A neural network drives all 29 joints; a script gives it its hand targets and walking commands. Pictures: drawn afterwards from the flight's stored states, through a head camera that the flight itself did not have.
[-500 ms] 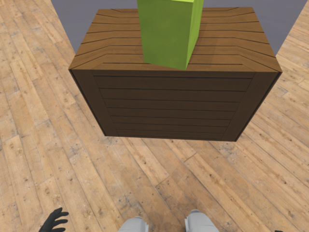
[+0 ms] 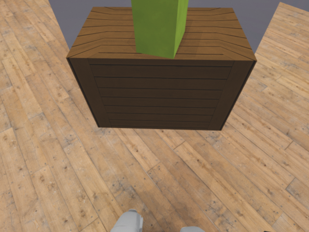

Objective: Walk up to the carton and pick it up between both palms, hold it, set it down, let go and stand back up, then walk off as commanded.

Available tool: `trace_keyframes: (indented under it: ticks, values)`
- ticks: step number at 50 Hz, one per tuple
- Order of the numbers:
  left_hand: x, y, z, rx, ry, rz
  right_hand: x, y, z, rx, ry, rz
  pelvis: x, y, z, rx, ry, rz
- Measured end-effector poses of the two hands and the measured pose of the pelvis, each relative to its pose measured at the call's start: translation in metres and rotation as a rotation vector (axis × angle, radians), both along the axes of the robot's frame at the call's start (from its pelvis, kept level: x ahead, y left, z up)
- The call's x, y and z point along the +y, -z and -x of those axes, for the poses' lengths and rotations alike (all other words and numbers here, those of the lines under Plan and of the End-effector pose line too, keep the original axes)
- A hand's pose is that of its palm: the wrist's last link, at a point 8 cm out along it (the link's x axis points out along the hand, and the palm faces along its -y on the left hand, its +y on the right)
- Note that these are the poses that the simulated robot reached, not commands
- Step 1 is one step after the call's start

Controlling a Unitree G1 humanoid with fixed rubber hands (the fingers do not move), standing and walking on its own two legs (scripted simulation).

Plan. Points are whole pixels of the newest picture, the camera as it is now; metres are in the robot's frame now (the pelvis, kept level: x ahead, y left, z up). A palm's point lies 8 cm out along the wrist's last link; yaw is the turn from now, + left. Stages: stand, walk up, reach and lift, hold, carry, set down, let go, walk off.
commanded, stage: walk off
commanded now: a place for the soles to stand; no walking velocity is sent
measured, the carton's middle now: (162, 14) +1.05 -0.04 +0.03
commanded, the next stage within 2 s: stand in 1.82 s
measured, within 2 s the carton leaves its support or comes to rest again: neither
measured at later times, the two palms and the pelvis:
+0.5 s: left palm out of the picture -0.05 +0.37 -0.12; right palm out of the picture -0.07 -0.24 -0.10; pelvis -0.15 +0.07 -0.01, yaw +1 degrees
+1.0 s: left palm out of the picture -0.20 +0.35 -0.10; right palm out of the picture -0.12 -0.28 -0.10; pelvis -0.21 +0.03 +0.00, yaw +0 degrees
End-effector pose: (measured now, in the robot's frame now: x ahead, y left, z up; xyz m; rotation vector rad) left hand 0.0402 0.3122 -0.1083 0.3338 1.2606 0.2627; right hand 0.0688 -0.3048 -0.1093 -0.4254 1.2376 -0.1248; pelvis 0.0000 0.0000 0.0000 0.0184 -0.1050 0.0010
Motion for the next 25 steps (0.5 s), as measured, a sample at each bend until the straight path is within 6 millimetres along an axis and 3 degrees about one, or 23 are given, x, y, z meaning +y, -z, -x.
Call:
trace_keyframes:
  ticks: [6, 11, 15, 19, 25]
  values:
    - [0.011, -0.024, 0.007, -0.068, 0.022, -0.057, -0.007, 0.005, 0.025, 0.013, -0.016, -0.003, 0.005, -0.003, 0.028, 0.017, -0.007, -0.017]
    - [0.022, -0.03, 0.01, -0.155, 0.041, -0.075, 0.004, 0.01, 0.051, 0.033, -0.036, 0.0, 0.017, -0.001, 0.058, 0.037, -0.024, -0.011]
    - [0.036, -0.023, 0.023, -0.206, 0.043, -0.056, 0.019, 0.009, 0.074, 0.033, -0.048, 0.017, 0.034, 0.004, 0.085, 0.039, -0.039, 0.002]
    - [0.055, -0.001, 0.04, -0.233, 0.042, -0.017, 0.038, 0.008, 0.101, 0.007, -0.049, 0.054, 0.057, 0.017, 0.115, 0.041, -0.038, 0.025]
    - [0.06, 0.015, 0.093, -0.157, 0.021, 0.047, 0.068, -0.013, 0.143, -0.025, -0.014, 0.047, 0.068, 0.005, 0.149, 0.015, -0.016, 0.061]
